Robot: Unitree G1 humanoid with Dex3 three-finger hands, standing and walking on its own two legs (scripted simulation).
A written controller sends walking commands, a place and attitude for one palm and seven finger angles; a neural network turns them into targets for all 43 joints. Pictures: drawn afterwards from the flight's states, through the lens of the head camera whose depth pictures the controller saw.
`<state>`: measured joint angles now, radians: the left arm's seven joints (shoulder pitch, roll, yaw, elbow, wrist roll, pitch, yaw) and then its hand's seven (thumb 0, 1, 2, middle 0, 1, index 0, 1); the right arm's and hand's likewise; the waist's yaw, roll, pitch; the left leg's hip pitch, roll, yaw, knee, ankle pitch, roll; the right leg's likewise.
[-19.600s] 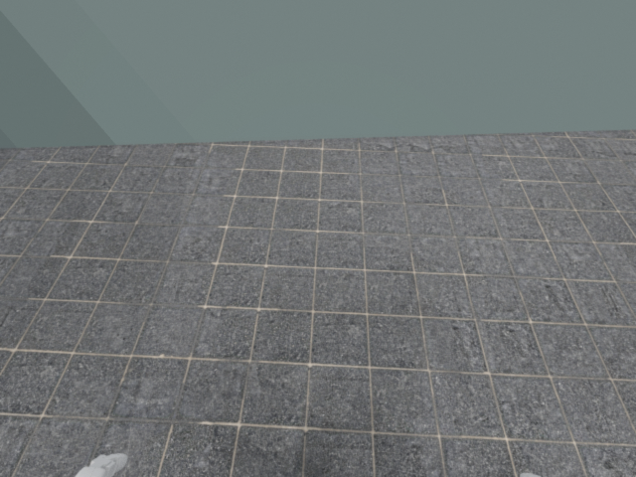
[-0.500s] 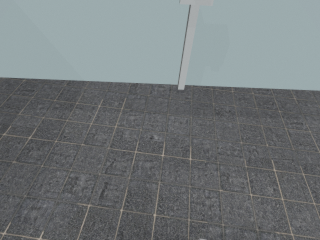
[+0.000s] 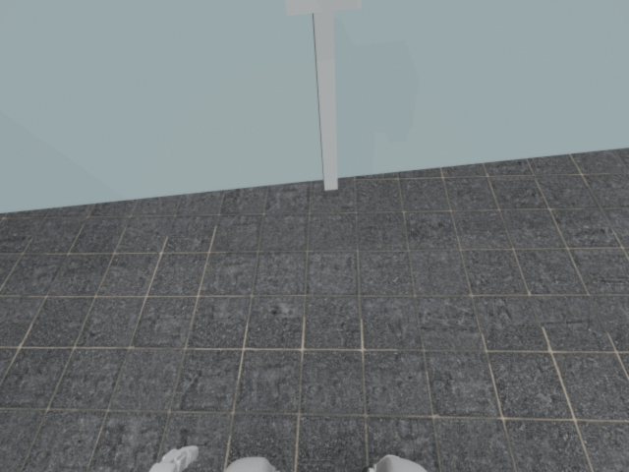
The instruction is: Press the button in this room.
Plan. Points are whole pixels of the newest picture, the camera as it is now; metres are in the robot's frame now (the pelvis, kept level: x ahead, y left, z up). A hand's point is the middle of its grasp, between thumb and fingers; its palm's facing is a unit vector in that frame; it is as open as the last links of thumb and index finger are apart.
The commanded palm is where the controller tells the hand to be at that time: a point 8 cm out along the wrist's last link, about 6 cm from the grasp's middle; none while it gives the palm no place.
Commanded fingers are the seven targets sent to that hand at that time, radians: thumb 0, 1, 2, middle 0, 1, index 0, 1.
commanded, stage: stand and wait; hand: left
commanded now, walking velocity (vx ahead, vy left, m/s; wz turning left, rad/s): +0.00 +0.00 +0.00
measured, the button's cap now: out of the picture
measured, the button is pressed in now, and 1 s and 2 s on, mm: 0 0 0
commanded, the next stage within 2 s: turn or walk to find it in 0.42 s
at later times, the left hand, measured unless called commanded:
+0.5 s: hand out of the picture +0.05 +0.17 -0.16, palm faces +0.07 -0.99 -0.14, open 7.4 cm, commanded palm none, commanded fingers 0.00 0.90 0.90 -0.20 -0.30 -0.20 -0.30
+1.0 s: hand out of the picture +0.10 +0.19 -0.16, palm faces +0.04 -0.98 -0.20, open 7.4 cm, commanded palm none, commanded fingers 0.00 0.90 0.90 -0.20 -0.30 -0.20 -0.30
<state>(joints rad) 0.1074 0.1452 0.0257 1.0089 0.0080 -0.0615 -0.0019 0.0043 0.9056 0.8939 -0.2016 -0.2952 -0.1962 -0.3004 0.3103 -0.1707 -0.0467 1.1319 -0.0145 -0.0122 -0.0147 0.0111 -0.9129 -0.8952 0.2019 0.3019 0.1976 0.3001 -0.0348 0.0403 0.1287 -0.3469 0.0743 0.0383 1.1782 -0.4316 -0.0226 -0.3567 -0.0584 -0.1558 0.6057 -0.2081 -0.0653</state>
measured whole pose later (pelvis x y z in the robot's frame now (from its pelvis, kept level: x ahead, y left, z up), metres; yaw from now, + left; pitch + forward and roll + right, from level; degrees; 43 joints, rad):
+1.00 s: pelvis +0.11 +0.03 +0.02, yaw +0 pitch -2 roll +0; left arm 0.28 0.13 0.00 1.15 0.00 -0.01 0.05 0.02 0.92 0.89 -0.20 -0.30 -0.20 -0.30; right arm 0.31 -0.09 0.01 1.18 -0.01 -0.03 -0.04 0.01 -0.91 -0.90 0.20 0.30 0.20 0.30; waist 0.00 0.01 0.03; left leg -0.09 0.02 0.09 0.40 -0.28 0.00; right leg -0.12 -0.05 -0.15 0.43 -0.28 -0.01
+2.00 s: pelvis +0.07 +0.02 +0.00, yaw -10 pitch +0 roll +2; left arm 0.21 0.21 0.06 1.01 0.02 0.06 0.00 0.01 0.90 0.89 -0.20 -0.30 -0.20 -0.30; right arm 0.18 -0.19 -0.04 1.02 -0.02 0.01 -0.03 0.01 -0.91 -0.90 0.20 0.30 0.20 0.30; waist 0.01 -0.01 0.10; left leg -0.22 0.08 0.24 0.56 -0.33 0.00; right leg -0.37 -0.01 -0.03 0.76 -0.38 -0.01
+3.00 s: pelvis +0.36 -0.08 +0.01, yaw -43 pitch +1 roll +1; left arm 0.01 0.26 0.09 0.87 0.03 0.03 -0.05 0.01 0.91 0.90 -0.19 -0.29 -0.19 -0.30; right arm 0.41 -0.21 -0.06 1.05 -0.03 -0.05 -0.01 0.01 -0.92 -0.90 0.20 0.30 0.20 0.30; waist -0.05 -0.01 0.11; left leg -0.01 0.12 0.34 0.40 -0.37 -0.05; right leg -0.61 -0.10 -0.09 0.82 -0.19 0.01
